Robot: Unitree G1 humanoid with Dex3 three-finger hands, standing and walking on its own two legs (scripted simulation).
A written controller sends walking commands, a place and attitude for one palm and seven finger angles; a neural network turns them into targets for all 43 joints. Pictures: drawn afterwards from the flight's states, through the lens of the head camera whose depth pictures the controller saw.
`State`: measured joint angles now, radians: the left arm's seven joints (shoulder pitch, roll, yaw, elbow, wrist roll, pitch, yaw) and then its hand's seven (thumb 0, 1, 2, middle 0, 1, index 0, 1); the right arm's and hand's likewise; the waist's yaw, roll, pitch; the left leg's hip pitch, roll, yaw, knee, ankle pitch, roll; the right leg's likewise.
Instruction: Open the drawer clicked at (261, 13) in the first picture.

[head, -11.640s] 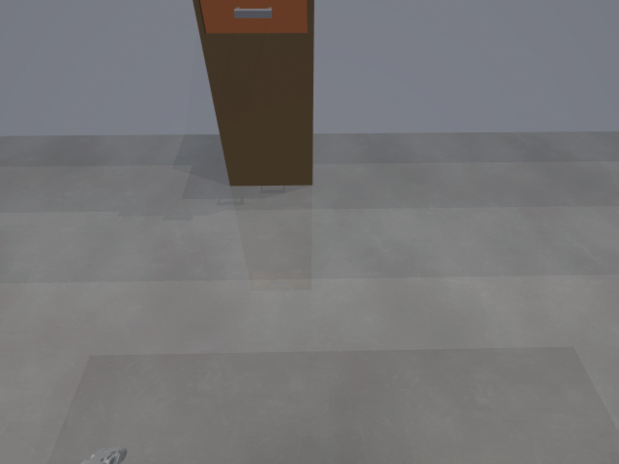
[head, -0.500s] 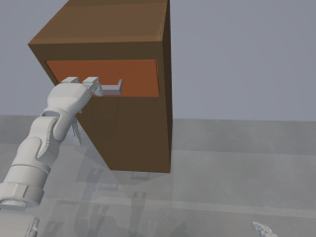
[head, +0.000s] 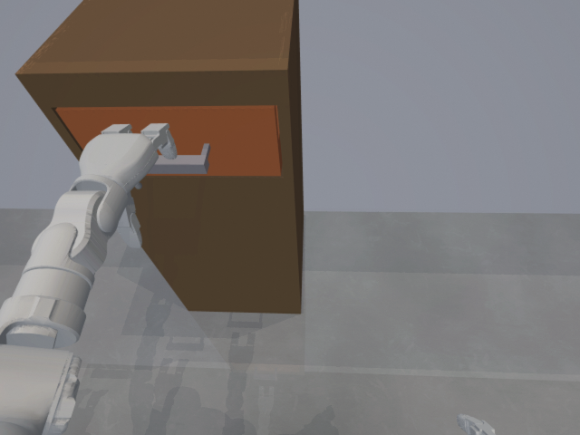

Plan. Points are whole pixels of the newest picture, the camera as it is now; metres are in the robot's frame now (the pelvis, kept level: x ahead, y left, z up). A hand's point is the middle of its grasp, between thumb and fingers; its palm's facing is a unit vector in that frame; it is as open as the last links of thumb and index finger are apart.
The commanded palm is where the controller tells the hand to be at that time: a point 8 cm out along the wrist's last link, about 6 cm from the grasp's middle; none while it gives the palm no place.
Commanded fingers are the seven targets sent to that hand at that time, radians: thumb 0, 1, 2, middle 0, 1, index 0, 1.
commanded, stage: move the hooked fingers above the handle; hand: left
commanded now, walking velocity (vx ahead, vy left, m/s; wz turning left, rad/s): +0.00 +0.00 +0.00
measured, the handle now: (173, 156) +0.55 +0.25 +0.04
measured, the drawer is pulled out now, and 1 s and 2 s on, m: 0.00 0.00 0.00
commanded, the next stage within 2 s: lower the fingers behind the handle in 1.10 s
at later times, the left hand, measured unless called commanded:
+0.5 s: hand (150, 161) +0.48 +0.25 +0.10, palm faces -0.06 -0.01 -1.00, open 13.8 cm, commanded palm +0.46 +0.26 +0.16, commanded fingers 0.00 -0.50 0.30 -0.30 -1.20 -0.30 -1.20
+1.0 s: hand (146, 159) +0.48 +0.26 +0.10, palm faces -0.05 +0.00 -1.00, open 13.9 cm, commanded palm +0.46 +0.26 +0.16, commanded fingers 0.00 -0.50 0.30 -0.30 -1.20 -0.30 -1.20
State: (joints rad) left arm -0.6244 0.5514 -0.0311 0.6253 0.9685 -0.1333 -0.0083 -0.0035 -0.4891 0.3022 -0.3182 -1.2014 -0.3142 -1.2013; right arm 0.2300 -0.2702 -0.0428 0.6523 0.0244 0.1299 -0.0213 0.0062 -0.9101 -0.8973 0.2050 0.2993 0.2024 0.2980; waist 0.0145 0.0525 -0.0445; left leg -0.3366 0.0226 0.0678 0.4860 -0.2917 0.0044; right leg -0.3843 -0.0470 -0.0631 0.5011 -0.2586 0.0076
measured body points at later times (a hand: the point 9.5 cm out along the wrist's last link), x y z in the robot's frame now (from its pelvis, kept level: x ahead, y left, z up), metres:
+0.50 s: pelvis +0.00 +0.00 -0.01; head +0.08 -0.02 +0.44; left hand +0.48 +0.25 +0.15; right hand +0.02 -0.28 -0.14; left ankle -0.04 +0.12 -0.74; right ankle -0.01 -0.12 -0.74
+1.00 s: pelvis +0.00 +0.01 -0.01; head +0.07 -0.01 +0.44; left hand +0.48 +0.25 +0.15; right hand +0.04 -0.27 -0.14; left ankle -0.04 +0.12 -0.74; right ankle -0.01 -0.12 -0.74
